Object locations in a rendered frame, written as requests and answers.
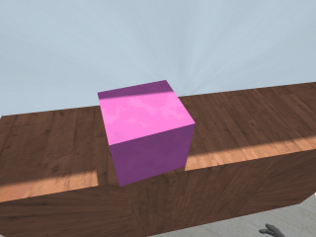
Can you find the right robot hand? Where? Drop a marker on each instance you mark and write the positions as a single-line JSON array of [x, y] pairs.
[[271, 231]]

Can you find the carton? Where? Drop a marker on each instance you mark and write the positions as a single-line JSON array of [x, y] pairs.
[[149, 130]]

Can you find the pedestal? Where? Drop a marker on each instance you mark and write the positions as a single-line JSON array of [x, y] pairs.
[[252, 150]]

